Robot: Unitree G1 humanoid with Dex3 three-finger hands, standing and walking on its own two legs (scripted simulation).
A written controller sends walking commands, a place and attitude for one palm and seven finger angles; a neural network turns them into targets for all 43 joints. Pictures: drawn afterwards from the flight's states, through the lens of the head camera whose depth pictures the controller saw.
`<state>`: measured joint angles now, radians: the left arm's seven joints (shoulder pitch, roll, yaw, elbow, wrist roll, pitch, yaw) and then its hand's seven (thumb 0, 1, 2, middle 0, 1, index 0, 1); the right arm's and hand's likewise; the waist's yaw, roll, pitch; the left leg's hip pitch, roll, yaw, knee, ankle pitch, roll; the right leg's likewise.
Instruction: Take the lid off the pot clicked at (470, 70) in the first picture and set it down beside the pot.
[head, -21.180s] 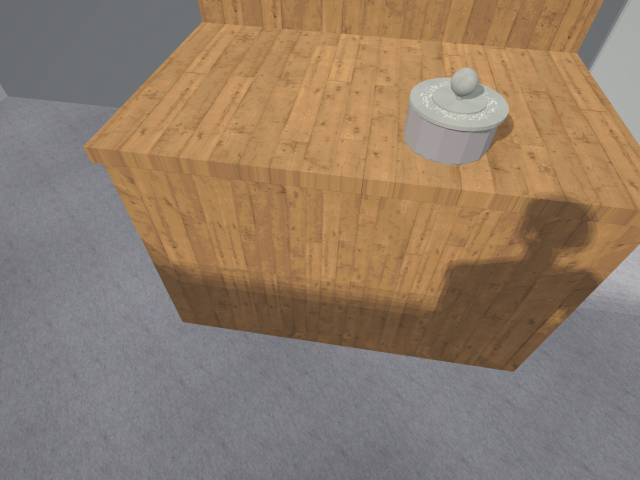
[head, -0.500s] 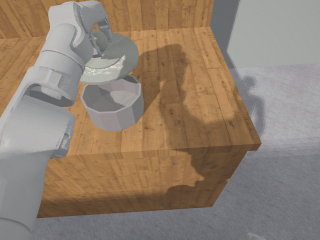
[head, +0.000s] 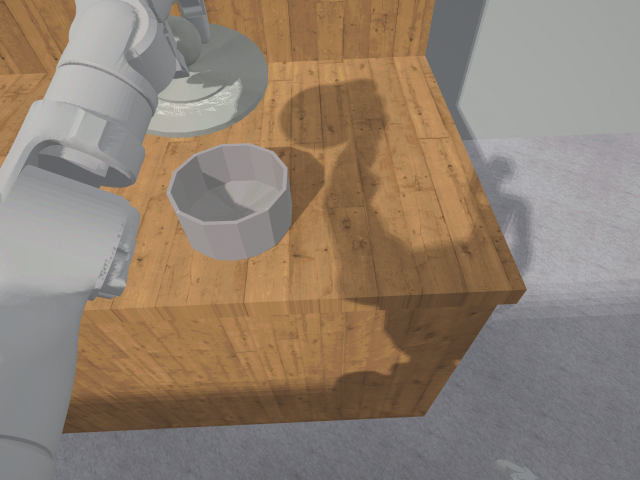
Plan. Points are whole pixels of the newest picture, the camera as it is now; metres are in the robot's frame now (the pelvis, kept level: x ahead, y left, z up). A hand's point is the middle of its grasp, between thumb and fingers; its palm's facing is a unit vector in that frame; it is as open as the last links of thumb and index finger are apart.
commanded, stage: lift the lid straight up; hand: left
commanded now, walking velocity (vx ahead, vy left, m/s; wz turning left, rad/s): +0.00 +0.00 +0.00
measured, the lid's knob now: (177, 42) +0.52 +0.14 +0.28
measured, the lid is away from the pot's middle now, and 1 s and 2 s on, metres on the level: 0.02 0.10 0.22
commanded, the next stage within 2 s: move the lid sideways beside the pot in 0.16 s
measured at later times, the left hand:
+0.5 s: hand (162, 40) +0.50 +0.15 +0.30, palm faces -0.18 -0.11 -0.98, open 8.1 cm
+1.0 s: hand (84, 60) +0.47 +0.22 +0.29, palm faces -0.19 -0.07 -0.98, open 8.1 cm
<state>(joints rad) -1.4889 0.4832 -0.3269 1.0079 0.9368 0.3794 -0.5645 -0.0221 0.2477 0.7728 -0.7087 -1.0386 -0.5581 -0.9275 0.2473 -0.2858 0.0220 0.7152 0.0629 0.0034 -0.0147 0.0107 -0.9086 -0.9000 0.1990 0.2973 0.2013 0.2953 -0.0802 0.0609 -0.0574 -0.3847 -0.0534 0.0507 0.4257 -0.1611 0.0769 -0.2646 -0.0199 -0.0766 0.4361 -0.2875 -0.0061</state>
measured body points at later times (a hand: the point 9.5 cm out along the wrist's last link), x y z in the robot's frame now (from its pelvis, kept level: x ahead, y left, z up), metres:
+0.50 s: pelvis +0.00 -0.01 +0.00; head +0.03 -0.03 +0.45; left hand +0.50 +0.15 +0.35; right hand +0.08 -0.27 -0.13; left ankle +0.03 +0.07 -0.74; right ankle -0.05 -0.11 -0.74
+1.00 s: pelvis -0.01 +0.00 +0.00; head +0.03 -0.01 +0.45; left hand +0.47 +0.22 +0.35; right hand +0.10 -0.26 -0.12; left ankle +0.03 +0.07 -0.74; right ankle -0.05 -0.11 -0.74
